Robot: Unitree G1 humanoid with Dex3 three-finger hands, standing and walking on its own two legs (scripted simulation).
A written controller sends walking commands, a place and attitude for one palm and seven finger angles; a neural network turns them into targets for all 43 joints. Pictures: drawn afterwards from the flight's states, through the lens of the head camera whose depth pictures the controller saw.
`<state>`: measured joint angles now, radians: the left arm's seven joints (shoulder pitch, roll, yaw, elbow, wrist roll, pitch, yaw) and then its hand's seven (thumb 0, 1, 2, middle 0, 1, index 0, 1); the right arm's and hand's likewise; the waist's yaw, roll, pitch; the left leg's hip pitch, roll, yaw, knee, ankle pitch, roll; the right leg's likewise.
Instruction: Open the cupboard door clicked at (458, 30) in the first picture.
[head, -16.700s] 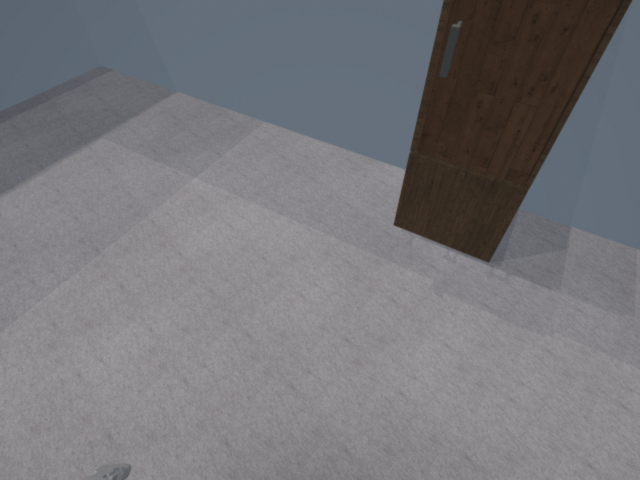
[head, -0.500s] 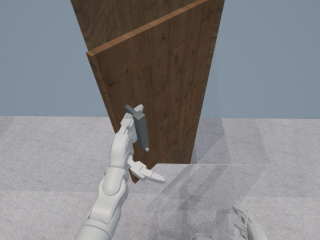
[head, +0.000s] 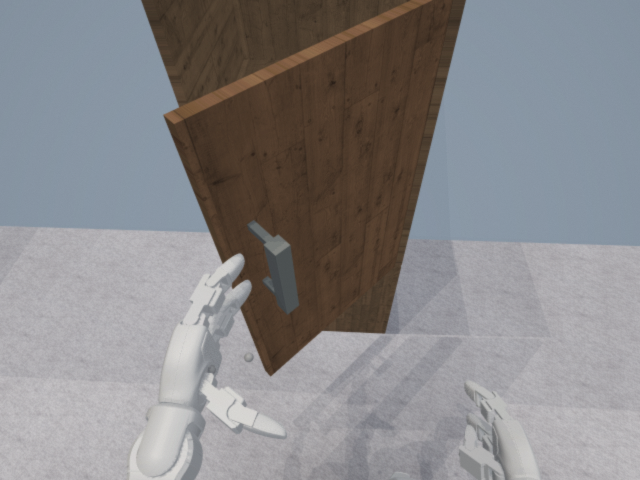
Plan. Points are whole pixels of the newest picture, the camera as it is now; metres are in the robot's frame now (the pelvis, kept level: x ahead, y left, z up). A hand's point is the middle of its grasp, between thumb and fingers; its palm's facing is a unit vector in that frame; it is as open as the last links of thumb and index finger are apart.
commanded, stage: slide the hand sideways off the handle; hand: left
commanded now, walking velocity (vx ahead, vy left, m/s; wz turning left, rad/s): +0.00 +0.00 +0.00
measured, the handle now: (273, 268) +0.36 +0.09 +0.07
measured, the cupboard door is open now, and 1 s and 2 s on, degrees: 47 47 47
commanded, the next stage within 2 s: draw the hand back to the body in 0.28 s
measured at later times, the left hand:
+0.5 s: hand (211, 384) +0.21 +0.13 +0.07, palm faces -0.04 -1.00 -0.05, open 16.3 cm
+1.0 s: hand (123, 372) +0.20 +0.20 +0.13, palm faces +0.15 -0.95 -0.28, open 15.6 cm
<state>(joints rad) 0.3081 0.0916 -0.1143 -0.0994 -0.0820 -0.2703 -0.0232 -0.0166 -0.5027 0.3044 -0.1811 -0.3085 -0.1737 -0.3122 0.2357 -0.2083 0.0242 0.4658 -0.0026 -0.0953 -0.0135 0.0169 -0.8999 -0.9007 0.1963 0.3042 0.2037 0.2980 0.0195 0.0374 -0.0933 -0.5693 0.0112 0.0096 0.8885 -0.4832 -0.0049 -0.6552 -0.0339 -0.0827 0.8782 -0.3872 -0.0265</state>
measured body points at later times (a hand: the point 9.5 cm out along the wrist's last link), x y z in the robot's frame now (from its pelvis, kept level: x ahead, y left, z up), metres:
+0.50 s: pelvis +0.00 +0.00 -0.01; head +0.04 -0.02 +0.44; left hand +0.21 +0.18 +0.08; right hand +0.18 -0.23 -0.08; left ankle -0.02 +0.12 -0.69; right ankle +0.03 -0.10 -0.69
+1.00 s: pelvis +0.01 +0.01 +0.02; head +0.00 -0.01 +0.47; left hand +0.18 +0.24 +0.15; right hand +0.19 -0.21 -0.05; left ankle -0.02 +0.12 -0.69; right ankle +0.03 -0.10 -0.69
